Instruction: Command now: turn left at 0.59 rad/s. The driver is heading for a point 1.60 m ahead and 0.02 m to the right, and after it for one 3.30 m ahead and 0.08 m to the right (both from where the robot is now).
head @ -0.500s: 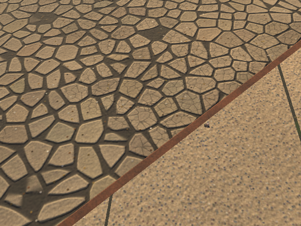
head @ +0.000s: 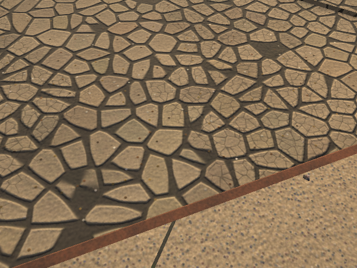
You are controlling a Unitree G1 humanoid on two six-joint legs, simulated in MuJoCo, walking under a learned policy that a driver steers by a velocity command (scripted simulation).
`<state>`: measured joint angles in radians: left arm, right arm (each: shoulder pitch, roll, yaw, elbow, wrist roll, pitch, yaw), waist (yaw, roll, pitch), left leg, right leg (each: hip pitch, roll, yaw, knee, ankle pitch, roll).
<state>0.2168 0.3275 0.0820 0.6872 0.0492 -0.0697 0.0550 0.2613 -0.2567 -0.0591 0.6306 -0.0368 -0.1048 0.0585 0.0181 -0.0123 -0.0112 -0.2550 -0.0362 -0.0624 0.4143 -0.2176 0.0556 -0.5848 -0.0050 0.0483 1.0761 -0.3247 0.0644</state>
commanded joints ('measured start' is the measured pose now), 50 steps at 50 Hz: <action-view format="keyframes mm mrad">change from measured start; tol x16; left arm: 1 17 59 -3 -47 -11 -1 -18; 16 127 196 7 -99 -23 -54 -49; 22 -216 44 -47 -195 -58 -65 -123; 28 14 71 -23 -109 -59 -22 -170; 50 -129 95 2 -127 -49 -40 -131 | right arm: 1 -83 -175 -49 -106 -3 -34 1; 22 68 -76 6 61 -5 34 -15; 50 -109 -176 21 7 45 33 -15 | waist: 1 9 103 -59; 13 -2 101 -109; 15 12 -144 -217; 50 -35 9 -43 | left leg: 1 56 214 -231 -127 183 198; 12 71 217 -394 44 447 179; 13 20 172 -372 72 364 121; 15 -306 -52 -128 405 -417 -127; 18 -321 51 -74 689 -412 -189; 27 0 113 34 140 270 -115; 31 -104 104 16 91 55 -66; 50 24 87 40 72 72 -83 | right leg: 1 -5 -22 0 -108 61 45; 10 108 7 -35 -485 30 -16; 13 381 -34 -30 -676 472 -145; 14 593 -266 220 -694 884 -384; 15 705 -417 422 -717 936 -526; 17 599 -361 302 -754 708 -413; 22 343 -138 -17 -645 851 -234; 32 381 -85 4 -556 222 -138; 50 362 -59 -10 -568 268 -117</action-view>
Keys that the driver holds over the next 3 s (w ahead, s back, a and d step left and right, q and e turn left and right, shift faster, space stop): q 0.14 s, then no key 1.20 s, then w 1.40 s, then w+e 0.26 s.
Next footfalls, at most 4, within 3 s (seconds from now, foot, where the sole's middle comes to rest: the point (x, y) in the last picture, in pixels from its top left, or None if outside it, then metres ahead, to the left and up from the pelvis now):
0.26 right None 0.10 -0.14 -0.78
0.52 left None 0.03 0.10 -0.78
1.68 left None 0.11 0.12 -0.78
2.12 right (185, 261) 0.51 -0.02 -0.78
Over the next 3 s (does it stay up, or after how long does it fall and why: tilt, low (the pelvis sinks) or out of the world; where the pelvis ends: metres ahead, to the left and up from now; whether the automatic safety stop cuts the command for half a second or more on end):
stays up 0.81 0.25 -0.11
